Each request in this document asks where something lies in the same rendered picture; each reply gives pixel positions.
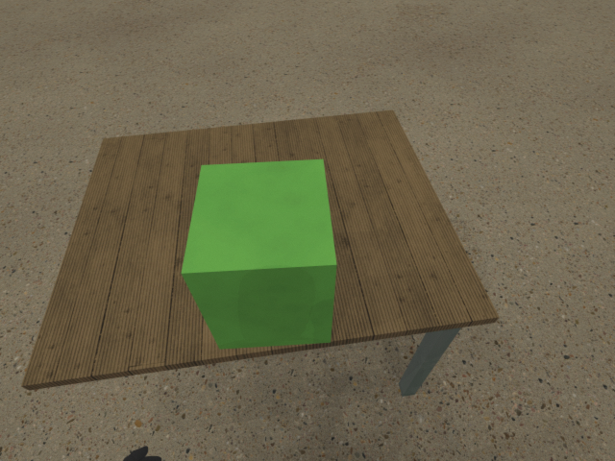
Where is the table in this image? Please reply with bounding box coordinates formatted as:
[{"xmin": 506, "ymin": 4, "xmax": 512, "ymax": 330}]
[{"xmin": 21, "ymin": 110, "xmax": 500, "ymax": 397}]

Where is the carton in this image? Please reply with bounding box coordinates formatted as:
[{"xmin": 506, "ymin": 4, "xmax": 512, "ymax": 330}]
[{"xmin": 181, "ymin": 159, "xmax": 337, "ymax": 350}]

